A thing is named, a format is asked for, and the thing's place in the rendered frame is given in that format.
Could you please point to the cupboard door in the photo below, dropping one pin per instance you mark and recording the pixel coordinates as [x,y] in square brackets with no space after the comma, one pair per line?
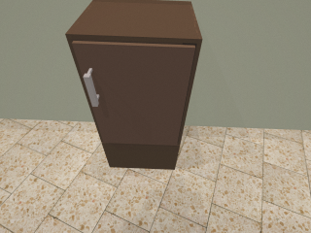
[142,89]

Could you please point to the handle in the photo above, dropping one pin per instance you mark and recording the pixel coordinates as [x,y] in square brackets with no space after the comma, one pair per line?
[91,89]

